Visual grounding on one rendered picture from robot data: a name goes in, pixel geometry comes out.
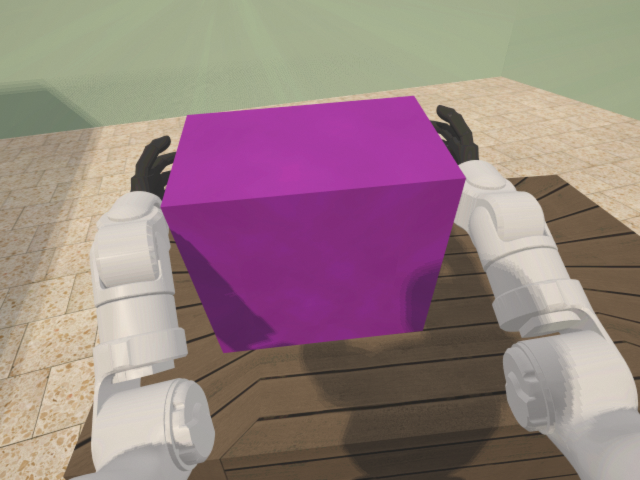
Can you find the robot right hand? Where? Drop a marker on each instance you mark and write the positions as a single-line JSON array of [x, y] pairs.
[[458, 135]]

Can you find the pedestal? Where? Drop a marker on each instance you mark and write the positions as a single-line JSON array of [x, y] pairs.
[[425, 405]]

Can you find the robot right upper arm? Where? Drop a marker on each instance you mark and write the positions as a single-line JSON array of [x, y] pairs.
[[575, 389]]

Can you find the carton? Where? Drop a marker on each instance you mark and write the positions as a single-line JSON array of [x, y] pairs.
[[313, 223]]

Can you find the robot right forearm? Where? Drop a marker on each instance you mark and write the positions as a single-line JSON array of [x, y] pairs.
[[533, 292]]

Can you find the robot left forearm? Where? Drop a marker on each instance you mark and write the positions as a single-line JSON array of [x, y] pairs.
[[133, 292]]

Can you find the robot left hand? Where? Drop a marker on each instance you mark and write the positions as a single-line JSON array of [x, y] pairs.
[[147, 176]]

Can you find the robot left upper arm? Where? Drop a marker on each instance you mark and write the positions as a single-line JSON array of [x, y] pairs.
[[155, 432]]

